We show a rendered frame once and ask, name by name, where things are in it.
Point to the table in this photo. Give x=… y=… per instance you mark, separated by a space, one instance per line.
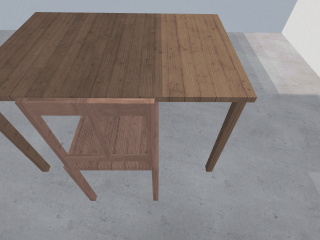
x=168 y=57

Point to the chair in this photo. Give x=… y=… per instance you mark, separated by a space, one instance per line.
x=113 y=134

